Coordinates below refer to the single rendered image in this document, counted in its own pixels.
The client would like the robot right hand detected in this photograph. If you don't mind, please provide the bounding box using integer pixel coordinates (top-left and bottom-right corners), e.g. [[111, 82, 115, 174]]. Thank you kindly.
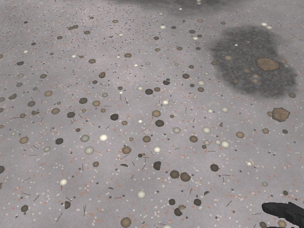
[[261, 201, 304, 228]]

